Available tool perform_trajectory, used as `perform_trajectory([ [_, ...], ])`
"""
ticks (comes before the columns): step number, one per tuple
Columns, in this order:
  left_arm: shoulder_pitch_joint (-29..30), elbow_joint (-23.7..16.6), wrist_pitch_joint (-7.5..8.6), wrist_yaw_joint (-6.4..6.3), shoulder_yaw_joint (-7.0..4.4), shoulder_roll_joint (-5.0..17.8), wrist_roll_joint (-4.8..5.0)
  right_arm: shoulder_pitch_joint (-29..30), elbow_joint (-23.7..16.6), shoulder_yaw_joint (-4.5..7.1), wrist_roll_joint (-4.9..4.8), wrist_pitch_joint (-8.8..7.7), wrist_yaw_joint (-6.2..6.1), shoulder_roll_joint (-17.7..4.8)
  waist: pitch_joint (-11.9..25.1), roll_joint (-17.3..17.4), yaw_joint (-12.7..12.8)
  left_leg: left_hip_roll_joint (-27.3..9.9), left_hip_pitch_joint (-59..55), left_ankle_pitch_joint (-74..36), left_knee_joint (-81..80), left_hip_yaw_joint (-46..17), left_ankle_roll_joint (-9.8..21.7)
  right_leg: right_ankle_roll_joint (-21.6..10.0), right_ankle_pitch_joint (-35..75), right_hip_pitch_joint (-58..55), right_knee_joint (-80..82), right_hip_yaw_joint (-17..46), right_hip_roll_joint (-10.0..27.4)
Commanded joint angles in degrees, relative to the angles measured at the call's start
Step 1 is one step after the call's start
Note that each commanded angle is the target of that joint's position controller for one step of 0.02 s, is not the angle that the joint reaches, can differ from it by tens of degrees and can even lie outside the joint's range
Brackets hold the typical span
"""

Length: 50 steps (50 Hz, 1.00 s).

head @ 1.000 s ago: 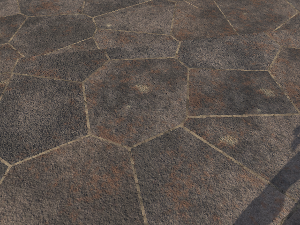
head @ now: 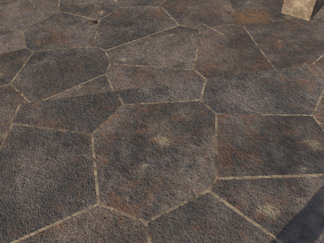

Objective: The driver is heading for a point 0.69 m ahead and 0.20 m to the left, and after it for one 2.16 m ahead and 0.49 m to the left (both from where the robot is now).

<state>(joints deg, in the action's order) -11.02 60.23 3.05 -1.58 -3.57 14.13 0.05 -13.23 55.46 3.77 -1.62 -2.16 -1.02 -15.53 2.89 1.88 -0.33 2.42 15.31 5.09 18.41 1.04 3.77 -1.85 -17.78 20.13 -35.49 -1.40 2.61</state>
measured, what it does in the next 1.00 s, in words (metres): walks ahead, turning left: right foot, then left foot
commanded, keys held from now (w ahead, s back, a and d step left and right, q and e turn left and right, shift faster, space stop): w+q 0.72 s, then w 0.24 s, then w+e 0.04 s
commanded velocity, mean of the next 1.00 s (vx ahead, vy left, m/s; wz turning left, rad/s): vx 0.47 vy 0.00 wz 0.44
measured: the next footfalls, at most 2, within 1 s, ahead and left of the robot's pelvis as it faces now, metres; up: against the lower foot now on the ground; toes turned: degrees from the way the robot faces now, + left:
right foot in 0.04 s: +0.06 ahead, -0.13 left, +0.00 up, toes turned -1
left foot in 0.54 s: +0.32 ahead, +0.19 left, +0.00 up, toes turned +22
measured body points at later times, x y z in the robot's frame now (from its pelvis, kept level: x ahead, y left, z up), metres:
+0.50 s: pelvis +0.18 +0.03 -0.02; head +0.21 +0.04 +0.43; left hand +0.03 +0.26 -0.16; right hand +0.45 -0.11 -0.12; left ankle +0.29 +0.19 -0.73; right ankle +0.02 -0.13 -0.74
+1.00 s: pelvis +0.46 +0.15 -0.01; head +0.48 +0.17 +0.43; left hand +0.55 +0.46 -0.10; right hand +0.60 -0.09 -0.14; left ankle +0.29 +0.18 -0.74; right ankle +0.66 +0.13 -0.73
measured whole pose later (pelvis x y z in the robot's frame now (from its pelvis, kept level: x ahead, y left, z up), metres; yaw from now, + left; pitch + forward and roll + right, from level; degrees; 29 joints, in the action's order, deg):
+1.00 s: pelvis +0.46 +0.15 -0.01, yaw +29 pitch +2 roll +1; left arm -0.7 43.6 7.1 1.7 -2.3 14.5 0.2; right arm -20.7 50.0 4.2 -0.9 -3.5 -0.6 -15.2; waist -0.6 -2.1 -4.7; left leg 5.6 -0.8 22.2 19.6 -6.0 3.8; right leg -1.8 2.4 32.1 -28.3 0.4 1.8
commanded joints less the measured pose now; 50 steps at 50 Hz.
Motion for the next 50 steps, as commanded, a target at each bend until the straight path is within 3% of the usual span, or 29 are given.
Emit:
perform_trajectory([
  [1,-9.93,1.68,0.85,0.03,-1.24,4.35,-0.13,6.62,-5.24,1.4,-0.96,0.3,-0.46,-7.11,-2.13,2.84,6.96,-10.3,13.58,29.55,-7.92,-14.22,5.47,-1.29,2.31,-15.33,10.36,-2.52,-2.14],
  [2,-15.74,3.07,1.08,-0.23,-1.68,6.26,-0.37,9.32,-6.92,0.65,-0.76,0.4,-0.29,-4.19,-2.79,-2.19,9.28,-6.25,21.15,27.49,2.3,-10.94,2.23,-3.05,-3.47,-21.88,17.17,4.63,3.74],
  [3,-18.72,3.28,1.18,-0.69,-2.22,9.53,-0.39,9.35,-7.94,-0.4,-0.7,0.04,0.15,1.31,-1.11,-14.81,8.61,0.67,29.86,22.55,22.58,-2.61,-1.07,-5.22,-15.81,-27.2,23.78,19.98,15.85],
  [4,-15.93,2.18,1.67,-0.58,-2.84,12.91,-1.57,8.9,-9.28,0.21,-0.54,-0.73,0.1,-0.85,-4.87,-17.84,6.68,-0.06,37.04,20.75,31.75,-6.18,0.16,-9.55,-27.88,-21.53,28.29,32.31,22.18],
  [5,-10.63,0.21,2.63,-0.9,-2.29,10.41,-1.22,7.34,-8.61,0.87,-0.53,-1.39,0.47,-3.94,-6.64,-14.13,4.05,-2.34,38.5,16.19,37.24,-9.63,0.9,-9.14,-27.7,-19.7,29.28,31.39,21.58],
  [6,-6.84,-1.02,3.24,-0.9,-1.72,8.37,-0.33,4.98,-7.53,1.42,-0.36,-1.5,0.78,-5.17,-6.92,-12.23,1.93,-2.97,39.19,11.93,39.15,-10.2,0.73,-6.88,-22.06,-20.12,29.24,26.17,19.31],
  [8,-5.29,-1.95,3.61,-0.65,-1.39,7.31,0.08,4.8,-6.7,1.99,0.44,-1.27,0.75,-5.05,-6.26,-9.88,1.33,-4.46,36.94,5.92,39.87,-9.15,-0.6,-3.8,-11.28,-19.36,29.6,16.2,16.28],
  [11,-9.63,-0.84,3.78,-0.71,-0.74,5.36,-1.12,6.26,-6.83,1.96,0.37,-0.56,1.37,-2.14,-5.9,-8.23,2.53,-4.87,34.29,-1.52,41.55,-6.79,-2.28,-3.34,1.81,-17.49,29.19,5.12,13.35],
  [15,-11.85,-1.4,3.32,-1.14,-0.58,6.16,-1.35,11.75,-9.65,1.44,0.27,-0.04,2.22,-0.36,-8.25,-7.63,4.11,-6.14,32.42,-7.16,33.61,-3.9,-3.42,-3.89,8.88,-16.46,29.86,-2.44,12.62],
  [19,-14.64,-1.69,2.7,-1.2,-1.02,7.7,-0.64,18.17,-12.97,0.32,0.16,-0.16,3.87,1.2,-11.05,-6.9,6.19,-6.88,29.68,-6.87,24.44,0.47,-2.24,-4.27,12.74,-19.71,29.55,-6.98,14.4],
  [22,-15.49,-1.82,1.69,-0.68,-1.7,8.72,0.3,20.32,-14.96,0.06,-0.01,-0.06,4.97,0.9,-12.28,-6.99,5.87,-6.11,27.08,-0.38,19.74,3.44,0.33,-3.97,20.06,-24.17,26.07,-9.6,15.71],
  [24,-14.51,-2.36,1.08,-0.55,-2.4,10.62,1.01,18.14,-15.67,0.82,0.31,0.04,5.38,-0.88,-9.5,-9.15,2.95,-2.5,18.46,5.72,18.43,7.12,2.79,-3.41,43.97,-25.05,18.26,-11.73,16.07],
  [25,-13.81,-2.73,0.71,-0.63,-2.73,11.68,1.15,12.82,-14.9,1.88,0.2,0.12,5.37,-2.9,-5.85,-10.21,-0.55,0.1,10.89,7.6,18.29,8.54,4.2,-2.96,56.58,-24.76,10.22,-12.55,16.01],
  [26,-12.55,-3.39,0.46,-0.66,-2.77,12.11,1.25,3.07,-12.53,3.71,-0.13,0.27,5.03,-6.16,0.02,-9.52,-5.95,2.47,-2.28,3.86,14.42,8.6,6.37,-1.6,60.54,-21.78,-1.59,-13.69,14.49],
  [27,-12.11,-4.66,0.91,-0.65,-2.54,11.66,0.62,-6.38,-10.03,5.89,-0.37,0.8,3.7,-10.71,5.58,-6.1,-10.14,-0.69,-21.03,2.98,13.64,0.32,8.97,1.0,47.41,-7.6,-17.13,-13.13,12.7],
  [28,-16.25,-8.64,2.63,0.55,0.4,2.02,-1.46,-7.68,-9.54,6.62,-0.58,0.62,2.78,-17.38,12.27,11.19,-3.9,-17.9,-41.8,11.54,9.89,-32.53,19.21,4.55,-10.1,19.07,-39.6,-9.51,1.67],
  [29,-10.28,-10.35,5.65,1.24,0.03,4.89,1.06,-11.38,-10.21,5.33,0.48,0.2,2.51,-14.28,20.65,6.55,-6.78,-22.83,-43.18,18.26,-1.51,-49.4,21.64,3.82,-15.72,24.1,-47.74,4.78,-2.04],
  [30,-3.14,-12.61,6.8,1.3,-0.97,7.77,3.29,-9.68,-9.24,4.21,1.37,-0.56,2.56,-10.57,12.07,4.68,-7.64,-20.63,-38.74,11.29,-2.66,-40.06,17.65,2.05,-10.08,29.77,-47.79,5.71,0.74],
  [31,-1.85,-12.96,7.25,0.8,-0.84,7.54,2.67,-5.32,-10.11,3.58,0.88,-1.22,2.57,-8.49,6.8,1.58,-5.29,-17.95,-29.63,5.82,-2.26,-32.05,15.56,1.04,-4.95,28.47,-43.85,5.53,3.14],
  [32,-2.3,-12.15,7.03,0.22,-1.39,8.0,1.11,0.21,-11.54,2.87,0.8,-1.56,2.68,-6.37,3.23,-1.34,-2.29,-15.31,-19.74,0.51,-2.81,-25.8,14.02,1.17,-1.88,23.94,-39.16,5.65,4.97],
  [33,-4.31,-12.03,6.21,0.14,-1.92,8.26,0.62,3.26,-12.63,2.38,1.31,-1.84,2.59,-5.1,1.81,-0.67,0.37,-13.5,-12.87,-3.41,-3.98,-22.01,13.49,1.38,0.0,19.01,-35.92,6.38,6.4],
  [35,-4.92,-13.1,4.64,0.36,-2.15,7.1,0.09,3.75,-12.92,2.28,1.1,-2.16,2.14,-5.4,-0.1,-0.77,2.29,-12.24,-6.26,-6.28,-6.2,-19.88,13.86,2.71,0.78,15.65,-30.8,5.93,6.6],
  [37,-1.72,-14.81,3.77,0.36,-1.87,6.02,-0.8,2.09,-12.47,2.44,0.89,-2.46,1.33,-6.73,-2.22,-0.57,2.27,-11.36,-2.27,-9.76,-7.52,-16.63,14.0,4.45,4.97,16.29,-24.16,4.51,5.9],
  [40,5.26,-16.88,3.9,0.87,-0.92,4.41,-1.06,-0.97,-11.29,2.35,0.79,-2.41,0.51,-6.94,-3.88,0.83,-0.29,-7.91,-0.16,-11.43,-7.2,-11.25,11.0,4.68,18.69,14.28,-8.41,2.76,3.67],
  [42,9.95,-17.96,4.34,1.7,-0.15,3.26,-0.58,-3.86,-10.22,2.25,0.64,-2.38,0.42,-6.96,-4.43,1.52,-2.75,-7.28,0.46,-7.4,-7.34,-10.19,9.43,3.88,27.04,10.58,-0.25,1.46,1.53],
  [44,13.12,-19.13,4.49,2.32,-0.06,4.12,0.17,-6.1,-9.06,2.21,0.5,-2.49,0.52,-7.44,-5.34,2.08,-4.11,-9.11,-2.05,-3.72,-7.13,-12.1,9.21,3.05,29.16,10.28,3.2,2.03,0.91],
  [47,15.79,-20.94,4.79,3.14,-0.37,6.35,0.24,-8.6,-7.68,2.19,0.43,-2.08,0.36,-7.71,-5.92,2.26,-4.36,-13.03,-11.41,-6.24,-3.04,-15.28,8.69,0.79,23.46,14.19,6.52,3.21,0.66],
  [49,14.21,-21.06,4.93,3.5,-0.57,7.36,0.37,-8.71,-7.3,2.46,0.79,-1.53,0.04,-8.6,-5.33,3.35,-2.98,-14.9,-16.6,-13.62,-0.11,-15.67,7.59,-1.04,17.74,13.76,7.27,2.52,0.01],
  [50,11.4,-20.45,4.95,3.53,-0.94,8.31,0.44,-7.85,-7.5,2.58,0.97,-1.3,-0.02,-9.19,-3.61,3.94,-1.35,-14.41,-17.99,-23.44,3.37,-14.36,6.76,-2.35,15.08,9.75,7.69,0.91,-1.44],
])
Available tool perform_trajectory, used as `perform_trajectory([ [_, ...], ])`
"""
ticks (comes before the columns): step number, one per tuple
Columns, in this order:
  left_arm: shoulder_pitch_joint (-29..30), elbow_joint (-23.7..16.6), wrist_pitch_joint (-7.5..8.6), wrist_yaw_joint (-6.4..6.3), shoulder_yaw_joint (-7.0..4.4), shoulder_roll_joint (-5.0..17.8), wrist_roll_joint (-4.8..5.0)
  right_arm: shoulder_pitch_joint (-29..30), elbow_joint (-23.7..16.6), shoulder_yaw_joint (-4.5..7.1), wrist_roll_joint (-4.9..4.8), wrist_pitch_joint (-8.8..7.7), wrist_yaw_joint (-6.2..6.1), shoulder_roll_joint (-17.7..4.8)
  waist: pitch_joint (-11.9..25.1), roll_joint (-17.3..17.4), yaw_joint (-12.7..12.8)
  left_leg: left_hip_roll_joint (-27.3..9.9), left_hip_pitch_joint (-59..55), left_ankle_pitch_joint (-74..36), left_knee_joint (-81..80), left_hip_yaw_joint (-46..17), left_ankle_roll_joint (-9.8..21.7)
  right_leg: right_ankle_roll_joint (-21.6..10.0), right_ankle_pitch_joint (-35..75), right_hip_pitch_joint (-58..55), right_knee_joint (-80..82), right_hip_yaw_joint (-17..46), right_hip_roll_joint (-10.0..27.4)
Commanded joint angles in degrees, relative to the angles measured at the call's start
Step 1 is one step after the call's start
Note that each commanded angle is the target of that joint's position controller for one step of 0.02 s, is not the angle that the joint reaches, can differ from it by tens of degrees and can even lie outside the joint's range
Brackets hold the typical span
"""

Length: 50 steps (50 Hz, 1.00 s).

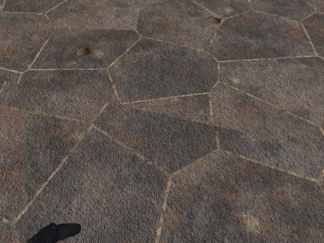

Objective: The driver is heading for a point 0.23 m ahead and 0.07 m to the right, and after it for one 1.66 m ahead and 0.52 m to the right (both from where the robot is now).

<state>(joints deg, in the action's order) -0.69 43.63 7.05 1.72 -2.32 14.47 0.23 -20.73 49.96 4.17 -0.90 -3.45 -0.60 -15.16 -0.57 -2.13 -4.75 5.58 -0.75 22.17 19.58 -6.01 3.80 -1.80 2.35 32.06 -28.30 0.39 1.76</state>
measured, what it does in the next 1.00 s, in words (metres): walks ahead, turning right: right foot, then left foot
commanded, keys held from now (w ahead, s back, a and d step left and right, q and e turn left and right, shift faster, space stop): w+e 0.94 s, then w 0.06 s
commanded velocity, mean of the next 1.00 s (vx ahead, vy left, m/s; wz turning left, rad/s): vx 0.50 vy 0.00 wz -0.43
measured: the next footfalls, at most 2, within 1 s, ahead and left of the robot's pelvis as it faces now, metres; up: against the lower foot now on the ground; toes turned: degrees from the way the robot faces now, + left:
right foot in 0.04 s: +0.21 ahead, -0.11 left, +0.00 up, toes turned -1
left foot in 0.52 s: +0.48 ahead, +0.08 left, +0.00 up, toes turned -18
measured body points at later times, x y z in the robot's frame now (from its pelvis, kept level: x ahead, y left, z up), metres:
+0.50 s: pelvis +0.29 -0.01 +0.01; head +0.31 -0.03 +0.45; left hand +0.34 +0.27 -0.11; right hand +0.49 -0.29 -0.06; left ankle +0.45 +0.09 -0.72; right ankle +0.17 -0.11 -0.73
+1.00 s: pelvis +0.53 -0.10 -0.01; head +0.56 -0.12 +0.44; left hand +0.85 -0.02 -0.08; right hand +0.39 -0.36 -0.13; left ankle +0.44 +0.09 -0.73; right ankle +0.60 -0.27 -0.72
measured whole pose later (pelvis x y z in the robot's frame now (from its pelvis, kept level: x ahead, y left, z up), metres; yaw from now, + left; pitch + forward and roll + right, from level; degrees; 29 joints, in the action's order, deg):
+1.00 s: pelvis +0.53 -0.10 -0.01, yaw -31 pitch +2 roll +2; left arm -4.5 33.1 1.2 3.1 -3.1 15.5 1.1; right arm -19.2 50.0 4.5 -1.4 -3.4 -0.2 -17.7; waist -2.1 -1.6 -5.4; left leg -2.2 -4.8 24.3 18.6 13.0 -2.6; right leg -4.3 -6.6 33.8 -36.3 -2.1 2.8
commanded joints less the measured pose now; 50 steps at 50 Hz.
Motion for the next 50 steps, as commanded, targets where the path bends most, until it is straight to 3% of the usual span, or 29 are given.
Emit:
perform_trajectory([
  [1,-5.33,-1.97,0.91,0.13,-3.05,9.47,0.21,0.51,-2.25,1.96,0.47,0.23,-0.39,-9.36,4.14,7.39,6.39,-15.17,-1.97,-50.83,9.81,-4.69,5.64,-4.3,-4.23,-11.09,1.6,-2.73,-2.48],
  [2,-14.75,0.11,0.76,0.04,-3.79,11.63,-0.3,1.31,-3.17,1.22,1.03,0.29,-0.36,-8.04,11.77,5.59,10.4,-12.48,4.34,-48.2,22.57,-1.93,3.99,-7.63,-0.94,-26.25,-1.02,2.02,1.83],
  [3,-22.23,1.06,0.48,0.09,-4.97,16.45,-0.87,-5.75,-3.71,-0.1,1.42,-0.64,-0.02,-3.73,21.31,-6.67,9.25,-4.54,23.89,-26.29,44.17,1.72,-0.38,-16.62,-4.34,-48.82,-0.77,24.29,14.35],
  [4,-24.35,2.76,-0.17,0.62,-4.46,13.77,0.75,-6.37,-3.18,-0.64,0.7,-1.68,0.51,-3.45,23.46,-15.29,9.6,-0.14,38.04,8.32,55.04,0.45,-2.32,-20.94,-16.48,-55.97,9.78,44.17,19.64],
  [5,-20.21,1.55,-0.51,0.5,-3.32,10.15,1.51,-0.4,-4.88,0.31,-0.29,-2.7,0.86,-8.27,14.14,-8.93,10.18,-4.27,45.27,6.64,58.38,-2.13,-1.31,-17.33,-25.54,-50.69,11.66,41.07,17.67],
  [6,-15.94,0.05,-0.99,0.2,-2.82,8.6,0.66,5.5,-6.44,0.19,-0.82,-3.33,1.03,-8.44,7.53,-2.88,9.66,-6.74,45.8,1.72,56.41,-0.9,-0.76,-15.05,-24.0,-41.89,12.82,33.65,15.27],
  [7,-13.26,-0.56,-1.22,0.23,-2.44,7.89,-0.01,8.04,-7.01,0.14,-0.02,-3.62,0.98,-7.59,2.31,1.51,7.86,-8.52,44.35,-1.41,51.51,0.08,-0.85,-14.26,-17.99,-33.14,14.37,28.32,12.92],
  [8,-12.13,-1.08,-1.14,0.12,-2.08,6.99,-0.44,7.76,-7.04,0.52,1.06,-3.51,0.75,-7.5,1.55,1.8,6.04,-10.27,40.85,-3.84,46.72,-0.08,-1.12,-13.5,-12.76,-28.51,15.44,25.2,11.11],
  [9,-11.75,-1.3,-1.23,0.03,-1.98,6.99,-0.58,6.8,-7.1,0.52,1.48,-3.26,0.63,-6.68,1.67,0.53,4.76,-10.68,37.98,-4.73,43.76,0.3,-1.73,-13.41,-9.32,-25.8,16.4,23.46,9.63],
  [11,-12.49,-1.25,-1.2,-0.38,-2.3,7.89,0.04,6.22,-7.24,0.31,1.78,-2.63,0.26,-5.3,1.95,-1.33,3.86,-10.53,35.88,-5.87,38.25,1.64,-3.45,-14.0,-4.58,-22.44,17.57,19.9,8.25],
  [14,-14.83,-0.81,-1.41,-1.49,-3.25,10.35,0.62,12.79,-9.44,-0.27,1.81,-2.26,-0.15,-4.14,0.46,-1.29,5.33,-9.46,34.91,-15.39,25.82,2.38,-5.6,-12.94,-3.09,-18.77,18.4,15.83,6.35],
  [17,-17.98,-0.25,-2.15,-2.18,-3.59,10.82,1.12,18.97,-11.02,-0.71,1.34,-2.69,0.34,-3.28,0.04,-2.25,7.58,-6.96,30.11,-25.36,15.1,2.65,-6.43,-10.79,-5.48,-16.55,17.43,14.15,4.36],
  [20,-21.19,0.36,-2.97,-2.47,-3.61,10.38,1.49,23.21,-12.58,-0.56,0.54,-3.21,0.92,-4.17,-0.09,-2.64,8.89,-5.63,28.35,-26.35,10.49,1.72,-6.46,-10.17,-8.15,-19.17,14.74,17.17,5.39],
  [22,-21.92,0.21,-3.54,-2.73,-3.71,10.26,1.45,24.08,-13.15,-0.12,0.35,-3.78,1.32,-5.58,0.08,-3.11,8.48,-5.26,26.87,-23.31,7.51,0.91,-5.83,-9.51,-9.49,-22.24,11.74,20.46,6.41],
  [24,-21.08,-0.44,-4.06,-2.95,-3.93,10.45,1.24,21.32,-12.68,0.54,0.1,-4.44,1.47,-7.05,0.91,-4.72,6.31,-5.21,22.15,-19.2,5.38,1.24,-4.35,-8.53,-8.47,-23.5,7.89,22.95,6.67],
  [25,-20.39,-0.98,-4.22,-2.93,-3.56,9.26,1.11,16.84,-11.47,1.21,0.25,-4.66,1.23,-8.16,2.84,-4.73,3.89,-5.63,15.55,-18.65,3.23,1.85,-2.86,-7.22,-6.98,-22.44,3.98,22.36,4.75],
  [26,-19.2,-2.14,-4.05,-2.72,-2.62,6.63,0.67,9.51,-10.4,2.09,1.1,-4.89,0.81,-10.49,8.64,-2.62,0.19,-11.32,3.18,-17.55,4.78,-2.42,0.11,-5.3,-7.6,-17.62,-6.8,19.29,1.78],
  [27,-23.35,-3.59,-3.53,-2.66,-1.49,2.81,0.87,1.26,-9.47,3.37,1.94,-4.45,0.27,-15.37,17.54,8.89,-0.65,-23.9,-17.41,-13.05,4.95,-19.07,6.67,-1.28,-21.08,-1.65,-25.62,11.07,-5.33],
  [28,-26.95,-4.86,-3.09,-2.75,-1.18,4.1,1.87,-1.4,-7.66,3.4,0.98,-3.42,0.82,-14.77,20.13,21.54,0.73,-31.07,-21.95,-1.01,-0.03,-37.38,11.49,-0.09,-37.79,11.08,-38.05,8.1,-5.04],
  [29,-24.14,-3.96,-3.29,-2.83,-2.52,9.37,2.37,1.57,-8.79,2.12,0.62,-3.12,0.86,-9.74,12.21,13.5,0.01,-28.72,-15.32,5.08,-1.77,-32.85,9.61,0.4,-33.67,15.12,-43.53,9.47,-1.48],
  [30,-19.82,-4.59,-3.74,-2.78,-2.89,10.24,1.9,4.28,-9.18,1.41,0.72,-2.78,0.81,-7.52,6.49,8.82,0.02,-26.22,-8.23,1.46,-2.53,-24.18,7.52,0.73,-28.93,15.19,-44.45,7.64,0.37],
  [31,-18.04,-5.09,-4.02,-2.67,-2.98,9.46,1.36,7.1,-9.12,0.85,1.03,-2.58,0.92,-6.19,2.94,6.73,1.42,-23.58,-1.78,-4.0,-4.28,-18.27,6.72,1.09,-25.19,13.49,-42.68,6.86,1.96],
  [33,-17.43,-5.93,-4.71,-2.03,-3.1,7.59,1.42,9.8,-8.49,0.45,1.59,-2.6,0.94,-4.96,0.07,9.12,3.69,-20.49,5.96,-10.78,-7.48,-10.13,6.02,1.27,-21.13,9.69,-39.52,6.32,4.75],
  [35,-16.57,-7.06,-5.22,-1.67,-2.75,5.79,1.47,9.67,-7.6,0.9,1.41,-3.11,0.98,-5.79,-0.27,8.52,4.13,-20.06,7.93,-16.16,-9.72,-5.11,7.02,1.89,-18.41,9.43,-37.96,5.32,5.39],
  [38,-13.64,-8.95,-5.32,-1.39,-2.39,5.03,1.16,8.97,-6.35,1.59,1.33,-3.39,0.78,-7.79,-0.5,6.24,4.04,-20.51,6.89,-24.29,-10.6,0.82,7.8,2.71,-11.9,11.22,-31.39,5.33,5.84],
  [42,-7.2,-10.92,-4.84,-0.06,-1.56,3.75,0.96,7.69,-5.18,1.82,0.98,-2.63,0.42,-9.61,-1.92,5.22,1.71,-18.95,5.89,-27.88,-9.99,8.89,5.85,1.69,-0.86,7.73,-17.7,1.61,4.6],
  [46,-1.23,-14.11,-4.92,1.26,-1.48,4.02,1.23,4.32,-3.66,2.38,-0.17,-1.33,0.27,-11.93,-3.75,5.24,0.12,-21.26,-0.08,-31.1,-7.96,11.76,4.5,-0.38,-3.62,7.37,-10.86,-1.48,3.28],
  [49,-3.44,-15.07,-5.24,1.55,-2.61,6.11,0.78,3.33,-3.11,2.94,-1.03,-0.19,0.01,-14.16,-0.82,7.02,3.1,-21.97,-3.15,-53.28,1.01,14.26,3.18,-3.74,-12.68,-1.29,-8.18,-5.16,-1.33],
  [50,-9.65,-13.73,-5.42,1.31,-3.81,8.03,0.71,3.42,-2.96,2.93,-1.15,0.18,-0.07,-14.62,2.81,6.93,7.09,-20.99,-2.41,-59.71,9.24,15.56,2.32,-5.38,-12.48,-10.15,-5.75,-6.25,-3.81],
])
